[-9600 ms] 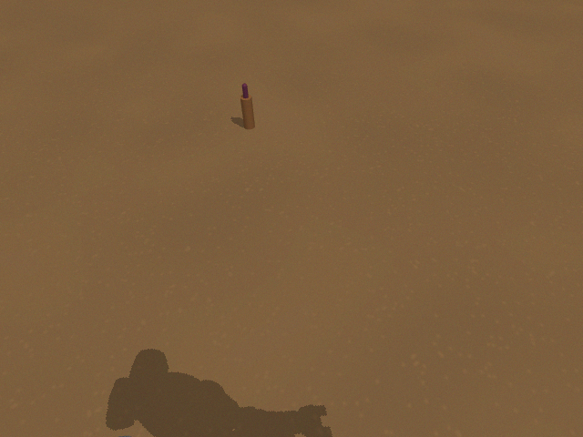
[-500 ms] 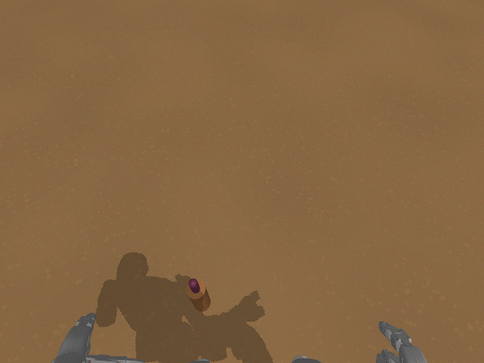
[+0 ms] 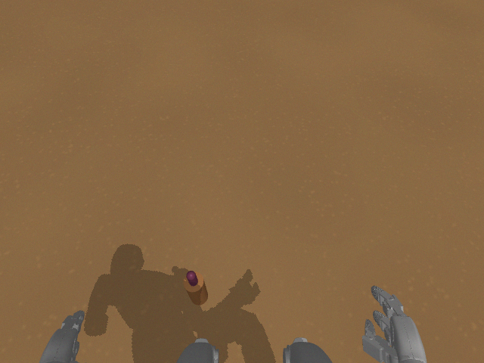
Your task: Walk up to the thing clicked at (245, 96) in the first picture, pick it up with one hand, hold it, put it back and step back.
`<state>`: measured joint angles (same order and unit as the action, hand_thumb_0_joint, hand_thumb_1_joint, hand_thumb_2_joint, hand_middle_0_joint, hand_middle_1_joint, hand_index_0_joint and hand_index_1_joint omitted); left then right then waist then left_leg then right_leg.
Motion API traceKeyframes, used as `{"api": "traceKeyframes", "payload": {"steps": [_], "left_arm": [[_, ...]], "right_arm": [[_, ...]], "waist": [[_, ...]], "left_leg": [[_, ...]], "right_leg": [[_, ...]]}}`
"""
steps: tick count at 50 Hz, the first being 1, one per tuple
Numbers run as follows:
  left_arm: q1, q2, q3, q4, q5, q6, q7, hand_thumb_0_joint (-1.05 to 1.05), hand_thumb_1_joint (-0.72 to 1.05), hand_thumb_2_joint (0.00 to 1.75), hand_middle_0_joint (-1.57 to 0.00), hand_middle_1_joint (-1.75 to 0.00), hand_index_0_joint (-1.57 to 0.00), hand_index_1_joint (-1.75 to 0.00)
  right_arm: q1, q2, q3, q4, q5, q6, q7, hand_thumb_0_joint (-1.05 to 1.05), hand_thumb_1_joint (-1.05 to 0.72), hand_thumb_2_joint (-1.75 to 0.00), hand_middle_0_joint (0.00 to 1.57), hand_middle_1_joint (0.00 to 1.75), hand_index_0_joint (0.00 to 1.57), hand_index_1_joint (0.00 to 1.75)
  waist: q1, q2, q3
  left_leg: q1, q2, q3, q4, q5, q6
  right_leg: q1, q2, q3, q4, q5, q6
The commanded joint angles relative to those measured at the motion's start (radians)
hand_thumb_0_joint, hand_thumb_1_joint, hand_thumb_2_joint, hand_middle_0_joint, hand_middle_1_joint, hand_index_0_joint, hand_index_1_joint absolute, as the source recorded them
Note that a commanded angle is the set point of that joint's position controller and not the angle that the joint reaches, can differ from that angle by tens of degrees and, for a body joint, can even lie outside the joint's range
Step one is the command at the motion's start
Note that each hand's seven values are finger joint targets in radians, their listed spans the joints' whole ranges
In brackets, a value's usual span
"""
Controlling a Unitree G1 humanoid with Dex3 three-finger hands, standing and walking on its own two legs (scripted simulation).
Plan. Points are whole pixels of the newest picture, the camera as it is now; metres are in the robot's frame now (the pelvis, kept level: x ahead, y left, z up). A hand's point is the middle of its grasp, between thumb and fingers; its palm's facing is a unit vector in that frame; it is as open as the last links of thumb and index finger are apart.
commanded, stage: go down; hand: left
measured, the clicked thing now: (195, 286) +0.38 +0.17 -0.56
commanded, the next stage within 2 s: approach in 2.00 s
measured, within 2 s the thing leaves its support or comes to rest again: neither
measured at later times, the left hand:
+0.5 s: hand (103, 308) +0.24 +0.30 -0.18, palm faces +0.06 -0.97 -0.22, open 17.5 cm
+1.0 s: hand (103, 284) +0.30 +0.33 -0.23, palm faces +0.04 -0.99 -0.13, open 17.6 cm
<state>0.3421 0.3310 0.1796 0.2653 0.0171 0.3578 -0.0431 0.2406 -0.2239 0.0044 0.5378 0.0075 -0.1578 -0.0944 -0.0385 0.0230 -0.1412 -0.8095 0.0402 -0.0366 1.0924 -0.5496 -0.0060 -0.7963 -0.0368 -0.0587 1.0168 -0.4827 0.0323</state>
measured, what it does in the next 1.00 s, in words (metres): lowers itself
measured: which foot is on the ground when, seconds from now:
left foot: down 0.00-1.00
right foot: down 0.00-1.00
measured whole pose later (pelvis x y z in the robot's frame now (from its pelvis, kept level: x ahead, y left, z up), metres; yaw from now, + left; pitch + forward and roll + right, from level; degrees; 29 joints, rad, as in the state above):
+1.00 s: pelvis -0.08 +0.00 -0.20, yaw -2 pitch +33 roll -5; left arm -0.43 0.70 0.62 0.99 -0.12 -0.33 -0.58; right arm 0.16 -0.32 0.05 0.65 -0.01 -0.19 -0.04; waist -0.09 0.00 -0.18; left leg -1.76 0.02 -0.08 1.87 -0.69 -0.01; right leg -1.74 -0.05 -0.05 1.79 -0.62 0.02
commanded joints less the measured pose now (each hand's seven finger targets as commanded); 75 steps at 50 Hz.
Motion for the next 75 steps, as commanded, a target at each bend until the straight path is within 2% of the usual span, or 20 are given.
{"api": "traceKeyframes", "payload": {"steps": [1,5,7,12,16,18,20,22,25,31,33,35,36,40,50,57,58,61,66,75], "left_arm": [[0.036,0.195,0.107,-0.145,-0.002,-0.037,-0.002,0.0,-0.49,0.1,-0.07,-0.06,-0.05,-0.08],[0.027,0.204,0.126,-0.153,-0.015,-0.061,-0.021,0.0,-0.49,0.09,-0.07,-0.05,-0.05,-0.07],[-0.056,0.231,0.146,-0.125,-0.015,-0.087,-0.029,0.0,-0.5,0.07,-0.07,-0.04,-0.05,-0.06],[-0.263,0.282,0.202,0.021,-0.048,-0.238,-0.096,0.0,-0.52,0.03,-0.07,-0.02,-0.06,-0.03],[-0.385,0.333,0.23,0.09,-0.075,-0.4,-0.196,0.0,-0.55,0.02,-0.08,-0.04,-0.08,-0.03],[-0.388,0.386,0.28,0.136,-0.082,-0.452,-0.223,0.0,-0.6,0.02,-0.08,-0.05,-0.08,-0.04],[-0.407,0.382,0.282,0.215,-0.085,-0.482,-0.247,0.0,-0.61,0.0,-0.09,-0.01,-0.08,-0.02],[-0.441,0.429,0.335,0.276,-0.1,-0.513,-0.265,0.0,-0.61,0.0,-0.08,0.0,-0.08,0.0],[-0.485,0.465,0.366,0.347,-0.11,-0.556,-0.308,0.0,-0.61,0.0,-0.08,0.0,-0.07,0.0],[-0.67,0.563,0.438,0.379,-0.144,-0.657,-0.394,0.0,-0.59,0.0,-0.07,-0.01,-0.06,-0.01],[-0.7,0.555,0.435,0.435,-0.15,-0.681,-0.422,0.0,-0.59,0.01,-0.07,-0.02,-0.06,-0.02],[-0.798,0.61,0.459,0.431,-0.152,-0.711,-0.445,0.0,-0.6,0.02,-0.06,-0.02,-0.05,-0.02],[-0.795,0.594,0.44,0.48,-0.151,-0.716,-0.458,0.0,-0.58,0.03,-0.06,-0.03,-0.05,-0.03],[-0.867,0.661,0.477,0.521,-0.157,-0.739,-0.495,0.0,-0.57,0.05,-0.05,-0.04,-0.05,-0.04],[-0.915,0.766,0.544,0.557,-0.177,-0.738,-0.553,0.0,-0.57,0.07,-0.03,-0.05,-0.03,-0.05],[-0.978,0.794,0.553,0.557,-0.188,-0.744,-0.591,0.0,-0.6,0.06,-0.04,-0.05,-0.04,-0.05],[-0.994,0.775,0.536,0.572,-0.19,-0.742,-0.597,0.0,-0.6,0.06,-0.04,-0.05,-0.04,-0.05],[-1.024,0.804,0.551,0.569,-0.187,-0.745,-0.608,0.0,-0.61,0.05,-0.04,-0.05,-0.04,-0.05],[-1.065,0.844,0.559,0.587,-0.189,-0.741,-0.616,0.0,-0.61,0.05,-0.05,-0.06,-0.05,-0.06],[-1.105,0.881,0.57,0.601,-0.183,-0.727,-0.63,0.0,-0.61,0.05,-0.05,-0.06,-0.05,-0.06]], "right_arm": [[-0.005,-0.155,-0.067,-0.142,0.004,-0.056,-0.025,0.0,-0.81,-0.88,0.2,0.3,0.2,0.3],[-0.011,-0.15,-0.066,-0.145,0.004,-0.067,-0.029,0.0,-0.83,-0.88,0.2,0.3,0.2,0.3],[-0.015,-0.154,-0.066,-0.141,0.003,-0.076,-0.033,0.0,-0.83,-0.88,0.2,0.3,0.2,0.3],[-0.01,-0.169,-0.068,-0.102,0.0,-0.114,-0.026,0.0,-0.88,-0.89,0.2,0.3,0.2,0.3],[0.004,-0.191,-0.079,-0.08,-0.003,-0.137,-0.009,0.0,-0.92,-0.9,0.2,0.3,0.2,0.3],[0.008,-0.205,-0.077,-0.076,0.002,-0.137,-0.003,0.0,-0.91,-0.9,0.2,0.3,0.2,0.3],[0.002,-0.214,-0.075,-0.069,0.002,-0.123,0.004,0.0,-0.89,-0.89,0.2,0.3,0.2,0.3],[0.011,-0.236,-0.076,-0.055,0.006,-0.109,0.012,0.0,-0.88,-0.89,0.2,0.3,0.2,0.3],[0.008,-0.249,-0.078,-0.047,0.005,-0.089,0.021,0.0,-0.87,-0.89,0.2,0.3,0.2,0.3],[0.007,-0.266,-0.07,-0.011,0.004,-0.079,0.033,0.0,-0.87,-0.89,0.2,0.3,0.2,0.3],[0.011,-0.269,-0.067,0.001,0.0,-0.078,0.032,0.0,-0.87,-0.89,0.2,0.3,0.2,0.3],[0.014,-0.272,-0.06,0.014,-0.002,-0.078,0.031,0.0,-0.87,-0.89,0.2,0.3,0.2,0.3],[0.016,-0.277,-0.059,0.018,-0.006,-0.077,0.031,0.0,-0.87,-0.89,0.2,0.3,0.2,0.3],[0.012,-0.287,-0.047,0.027,-0.008,-0.075,0.033,0.0,-0.87,-0.89,0.2,0.3,0.2,0.3],[0.019,-0.305,-0.023,0.041,-0.005,-0.061,0.04,0.0,-0.87,-0.9,0.2,0.3,0.2,0.3],[0.032,-0.321,-0.018,0.061,-0.011,-0.06,0.041,0.0,-0.88,-0.9,0.2,0.3,0.2,0.3],[0.024,-0.319,-0.017,0.063,-0.012,-0.059,0.041,0.0,-0.88,-0.9,0.2,0.3,0.2,0.3],[0.03,-0.329,-0.014,0.071,-0.013,-0.056,0.042,0.0,-0.88,-0.9,0.2,0.3,0.2,0.3],[0.02,-0.335,-0.011,0.061,-0.015,-0.056,0.041,0.0,-0.88,-0.9,0.2,0.3,0.2,0.3],[0.033,-0.344,0.001,0.067,-0.015,-0.052,0.041,0.0,-0.88,-0.9,0.2,0.3,0.2,0.3]], "waist": [[-0.002,0.062,-0.187],[-0.003,0.055,-0.184],[-0.021,0.041,-0.153],[-0.035,0.033,-0.159],[-0.019,0.086,-0.294],[0.006,0.105,-0.355],[0.01,0.118,-0.363],[0.023,0.125,-0.402],[0.031,0.111,-0.432],[0.007,0.114,-0.497],[-0.006,0.11,-0.509],[-0.008,0.117,-0.53],[-0.017,0.131,-0.512],[-0.011,0.139,-0.526],[0.002,0.155,-0.569],[-0.014,0.191,-0.598],[-0.021,0.184,-0.582],[-0.021,0.219,-0.593],[-0.023,0.18,-0.566],[-0.029,0.224,-0.575]], "left_leg": [[0.096,-0.022,-0.005,-0.138,0.375,0.002],[0.053,-0.028,0.001,-0.118,0.31,0.009],[0.006,-0.029,0.005,-0.091,0.248,0.017],[-0.121,-0.03,0.014,0.02,0.177,0.024],[-0.183,-0.036,0.015,0.119,0.178,0.022],[-0.197,-0.034,0.001,0.131,0.182,0.015],[-0.228,-0.031,-0.01,0.156,0.169,0.009],[-0.255,-0.026,-0.036,0.181,0.191,0.004],[-0.305,-0.025,-0.04,0.221,0.183,0.007],[-0.375,-0.026,-0.038,0.325,0.164,0.017],[-0.4,-0.029,-0.037,0.363,0.167,0.021],[-0.424,-0.027,-0.038,0.38,0.115,0.021],[-0.433,-0.027,-0.041,0.384,0.104,0.019],[-0.508,-0.03,-0.039,0.417,0.009,0.021],[-0.597,-0.035,-0.03,0.509,0.039,0.023],[-0.585,-0.032,-0.031,0.58,0.132,0.022],[-0.599,-0.031,-0.036,0.584,0.107,0.022],[-0.572,-0.026,-0.059,0.59,0.11,0.014],[-0.679,-0.033,-0.034,0.617,-0.007,0.026],[-0.671,-0.03,-0.055,0.638,0.005,0.018]], "right_leg": [[0.105,0.039,-0.009,-0.075,0.259,-0.048],[0.083,0.038,-0.003,-0.07,0.219,-0.047],[0.041,0.037,0.002,-0.067,0.178,-0.042],[-0.089,0.028,0.023,0.037,0.126,-0.043],[-0.19,0.02,0.039,0.167,0.126,-0.052],[-0.221,0.019,0.035,0.212,0.117,-0.056],[-0.276,0.015,0.034,0.251,0.102,-0.058],[-0.329,0.02,0.018,0.313,0.114,-0.063],[-0.364,0.019,0.015,0.356,0.107,-0.065],[-0.469,0.02,0.019,0.435,0.086,-0.066],[-0.506,0.019,0.019,0.462,0.087,-0.067],[-0.531,0.02,0.018,0.479,0.048,-0.067],[-0.561,0.019,0.017,0.489,0.039,-0.068],[-0.599,0.017,0.018,0.522,-0.025,-0.066],[-0.656,0.019,0.008,0.608,-0.015,-0.069],[-0.718,0.019,0.003,0.67,0.038,-0.073],[-0.739,0.02,0.002,0.675,0.021,-0.073],[-0.793,0.016,-0.011,0.715,0.018,-0.074],[-0.783,0.018,-0.003,0.714,-0.05,-0.069],[-0.856,0.016,-0.02,0.778,-0.041,-0.072]]}}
